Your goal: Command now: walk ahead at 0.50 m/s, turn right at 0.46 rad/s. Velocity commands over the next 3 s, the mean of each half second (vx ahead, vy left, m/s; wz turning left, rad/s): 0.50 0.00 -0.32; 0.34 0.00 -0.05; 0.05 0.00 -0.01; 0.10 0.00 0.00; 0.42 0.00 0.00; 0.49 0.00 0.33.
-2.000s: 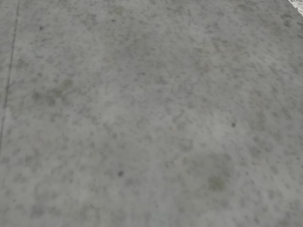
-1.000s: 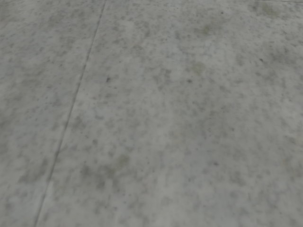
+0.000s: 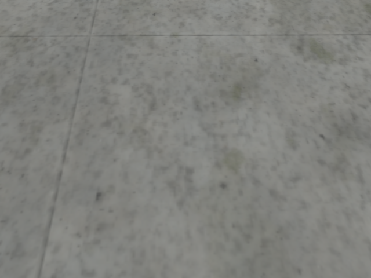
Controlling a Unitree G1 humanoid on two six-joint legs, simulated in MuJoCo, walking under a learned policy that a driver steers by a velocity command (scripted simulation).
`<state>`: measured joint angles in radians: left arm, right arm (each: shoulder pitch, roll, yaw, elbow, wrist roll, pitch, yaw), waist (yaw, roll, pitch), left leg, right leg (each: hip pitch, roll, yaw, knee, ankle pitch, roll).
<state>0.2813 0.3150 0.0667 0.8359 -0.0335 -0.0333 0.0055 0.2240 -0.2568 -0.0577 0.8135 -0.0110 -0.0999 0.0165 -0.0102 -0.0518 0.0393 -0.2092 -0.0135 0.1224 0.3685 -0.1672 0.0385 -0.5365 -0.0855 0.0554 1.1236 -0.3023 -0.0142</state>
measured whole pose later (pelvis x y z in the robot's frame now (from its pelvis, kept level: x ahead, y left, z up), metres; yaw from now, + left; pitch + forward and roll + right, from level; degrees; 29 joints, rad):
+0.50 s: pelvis +0.27 -0.08 +0.00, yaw -11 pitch +0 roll +0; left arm 0.24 0.26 0.06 0.78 0.00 -0.06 -0.03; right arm 0.21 -0.30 -0.06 0.89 0.02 -0.09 0.01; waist 0.01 0.03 0.06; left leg -0.47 0.11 -0.01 1.14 -0.34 0.02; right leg -0.27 0.05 -0.04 0.43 -0.17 -0.08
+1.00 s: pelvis +0.51 -0.07 -0.01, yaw -11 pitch +1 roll +0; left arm 0.24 0.28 0.06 0.90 -0.01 0.00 0.03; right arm 0.08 -0.24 -0.03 0.90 -0.02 -0.06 0.03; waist 0.01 -0.03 0.06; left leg -0.40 -0.02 0.05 0.46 -0.08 0.06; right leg -0.39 -0.02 0.05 1.04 -0.52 0.03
